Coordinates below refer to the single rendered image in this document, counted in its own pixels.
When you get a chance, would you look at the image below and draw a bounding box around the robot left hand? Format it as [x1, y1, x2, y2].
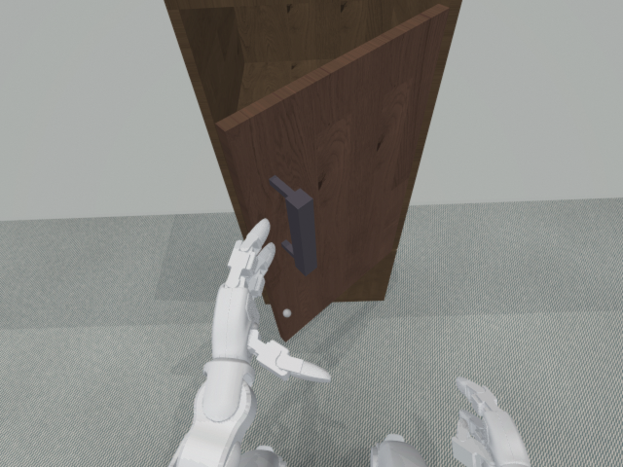
[211, 218, 331, 382]

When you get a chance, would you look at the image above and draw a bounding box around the right robot shin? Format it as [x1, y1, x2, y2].
[385, 434, 404, 442]

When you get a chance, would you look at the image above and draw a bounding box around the handle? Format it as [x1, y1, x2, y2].
[269, 176, 317, 276]

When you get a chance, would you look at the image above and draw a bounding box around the left robot forearm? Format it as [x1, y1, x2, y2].
[168, 358, 257, 467]

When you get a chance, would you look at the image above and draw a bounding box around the right robot thigh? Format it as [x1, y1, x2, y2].
[370, 441, 428, 467]

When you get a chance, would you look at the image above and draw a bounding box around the robot right hand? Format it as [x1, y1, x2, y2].
[452, 377, 531, 467]

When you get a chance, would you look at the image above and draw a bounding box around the cupboard door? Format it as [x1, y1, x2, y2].
[215, 4, 450, 342]

